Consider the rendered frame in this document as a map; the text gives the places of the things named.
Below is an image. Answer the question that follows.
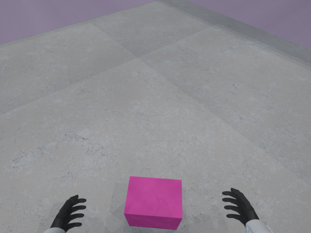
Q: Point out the robot right forearm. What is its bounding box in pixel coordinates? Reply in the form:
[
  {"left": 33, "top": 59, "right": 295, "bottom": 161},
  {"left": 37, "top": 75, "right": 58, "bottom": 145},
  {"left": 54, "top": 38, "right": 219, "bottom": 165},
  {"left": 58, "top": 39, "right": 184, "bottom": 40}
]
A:
[{"left": 245, "top": 219, "right": 274, "bottom": 233}]

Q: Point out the robot right hand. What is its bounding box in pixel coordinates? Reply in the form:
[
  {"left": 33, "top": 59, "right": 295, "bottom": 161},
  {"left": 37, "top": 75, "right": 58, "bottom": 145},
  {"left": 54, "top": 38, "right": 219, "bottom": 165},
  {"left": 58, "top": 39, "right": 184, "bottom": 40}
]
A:
[{"left": 222, "top": 188, "right": 259, "bottom": 226}]

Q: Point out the carton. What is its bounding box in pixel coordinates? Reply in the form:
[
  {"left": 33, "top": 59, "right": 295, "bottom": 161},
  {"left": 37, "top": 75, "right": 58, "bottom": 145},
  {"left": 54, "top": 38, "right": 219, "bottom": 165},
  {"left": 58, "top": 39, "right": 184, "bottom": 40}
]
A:
[{"left": 124, "top": 176, "right": 183, "bottom": 230}]

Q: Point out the robot left hand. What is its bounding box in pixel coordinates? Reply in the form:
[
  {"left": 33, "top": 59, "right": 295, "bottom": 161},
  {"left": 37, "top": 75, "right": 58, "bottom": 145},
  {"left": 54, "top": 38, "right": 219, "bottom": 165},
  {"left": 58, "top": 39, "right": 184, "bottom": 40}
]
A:
[{"left": 50, "top": 195, "right": 86, "bottom": 232}]

